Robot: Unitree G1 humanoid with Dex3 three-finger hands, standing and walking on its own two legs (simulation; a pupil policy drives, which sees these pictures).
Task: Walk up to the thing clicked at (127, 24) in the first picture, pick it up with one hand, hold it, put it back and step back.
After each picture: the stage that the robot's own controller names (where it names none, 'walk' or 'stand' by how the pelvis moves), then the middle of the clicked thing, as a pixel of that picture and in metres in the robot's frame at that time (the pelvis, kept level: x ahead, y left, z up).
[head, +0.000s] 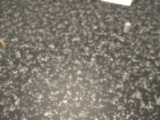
stand; (127, 27) +1.65 -0.55 -0.72
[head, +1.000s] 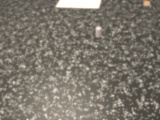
walk; (98, 32) +1.58 -0.08 -0.69
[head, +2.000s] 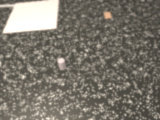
walk; (62, 64) +1.02 +0.29 -0.71
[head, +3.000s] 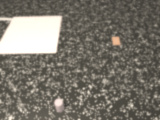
walk; (59, 105) +0.60 +0.25 -0.71
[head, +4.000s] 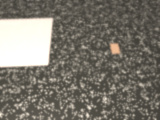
walk; out of the picture +0.33 +0.22 -0.70
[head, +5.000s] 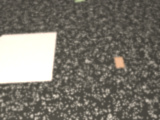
stand; out of the picture +0.24 +0.22 -0.72
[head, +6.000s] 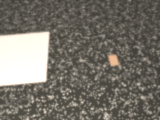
stand; out of the picture +0.22 +0.23 -0.73
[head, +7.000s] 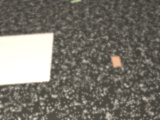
stand; out of the picture +0.25 +0.23 -0.73
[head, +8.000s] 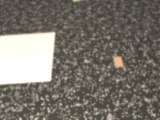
stand; out of the picture +0.23 +0.23 -0.73
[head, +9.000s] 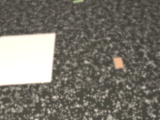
go down; out of the picture +0.23 +0.23 -0.73
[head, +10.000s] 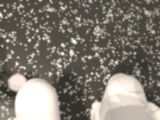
go down; (19, 84) +0.34 +0.24 -0.31
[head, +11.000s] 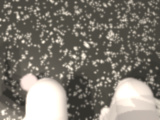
approach; (31, 84) +0.33 +0.24 -0.31
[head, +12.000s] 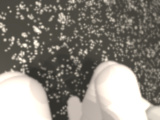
close in; out of the picture +0.31 +0.26 -0.22
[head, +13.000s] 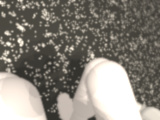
close; out of the picture +0.40 +0.25 -0.24
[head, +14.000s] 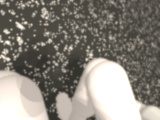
lift; out of the picture +0.39 +0.22 -0.25
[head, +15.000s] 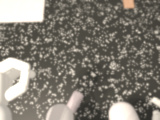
close; (74, 102) +0.35 +0.08 -0.51
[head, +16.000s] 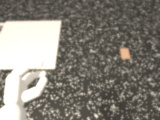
go down; out of the picture +0.27 +0.00 -0.69
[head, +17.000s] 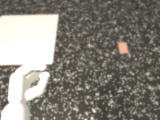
close; out of the picture +0.23 -0.05 -0.70
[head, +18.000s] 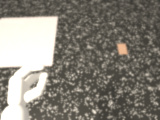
stand; out of the picture +0.20 -0.10 -0.69
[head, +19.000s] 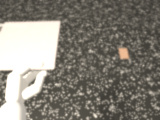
stand; out of the picture +0.20 -0.10 -0.71
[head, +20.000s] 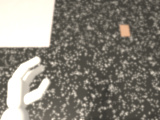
stand; out of the picture +0.22 -0.10 -0.62
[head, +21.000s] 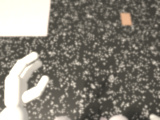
stand; out of the picture +0.24 -0.10 -0.58
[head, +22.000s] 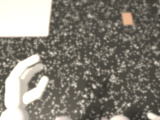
close; out of the picture +0.24 -0.09 -0.58
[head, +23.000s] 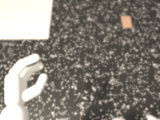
close; out of the picture +0.24 -0.09 -0.59
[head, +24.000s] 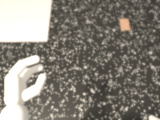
close; out of the picture +0.23 -0.09 -0.60
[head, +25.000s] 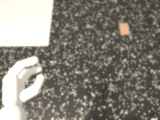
close; out of the picture +0.23 -0.09 -0.62
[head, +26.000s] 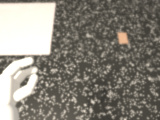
stand; out of the picture +0.22 -0.09 -0.65
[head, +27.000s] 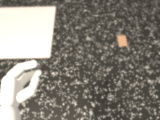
stand; out of the picture +0.22 -0.08 -0.68
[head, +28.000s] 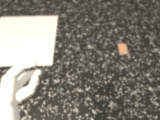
stand; out of the picture +0.21 -0.08 -0.69
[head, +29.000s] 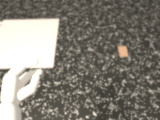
stand; out of the picture +0.21 -0.08 -0.70
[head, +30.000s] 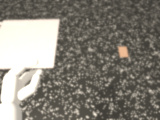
stand; out of the picture +0.22 -0.08 -0.70
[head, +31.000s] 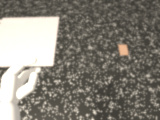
stand; out of the picture +0.22 -0.07 -0.70
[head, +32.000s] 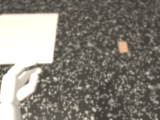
stand; out of the picture +0.22 -0.07 -0.69
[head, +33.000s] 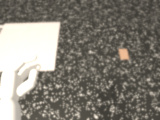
stand; out of the picture +0.22 -0.07 -0.70
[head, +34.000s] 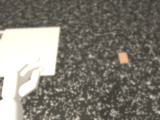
stand; out of the picture +0.22 -0.07 -0.71
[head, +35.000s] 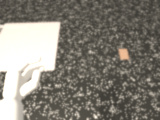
stand; out of the picture +0.22 -0.06 -0.71
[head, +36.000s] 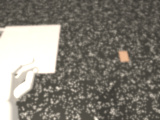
stand; out of the picture +0.22 -0.06 -0.71
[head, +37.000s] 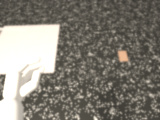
stand; out of the picture +0.22 -0.07 -0.71
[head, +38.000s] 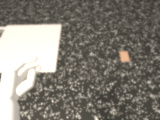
stand; out of the picture +0.23 -0.06 -0.71
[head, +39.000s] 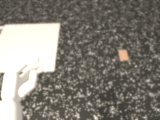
stand; out of the picture +0.23 -0.06 -0.71
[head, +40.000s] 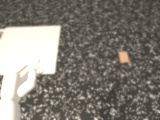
stand; out of the picture +0.23 -0.05 -0.71
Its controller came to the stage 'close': yes
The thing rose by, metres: 0.01
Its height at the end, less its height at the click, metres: -0.02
